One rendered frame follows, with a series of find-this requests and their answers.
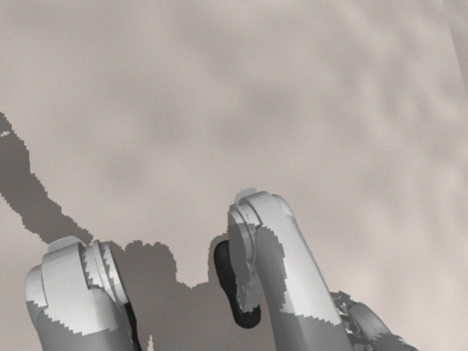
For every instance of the right robot hand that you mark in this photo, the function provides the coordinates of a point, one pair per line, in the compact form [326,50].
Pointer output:
[367,328]

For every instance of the right robot foot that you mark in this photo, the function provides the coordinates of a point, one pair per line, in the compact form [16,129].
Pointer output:
[227,281]

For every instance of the left robot foot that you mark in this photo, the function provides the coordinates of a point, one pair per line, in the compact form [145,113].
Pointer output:
[133,323]

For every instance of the right robot arm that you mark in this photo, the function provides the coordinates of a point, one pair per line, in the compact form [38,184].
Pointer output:
[392,343]

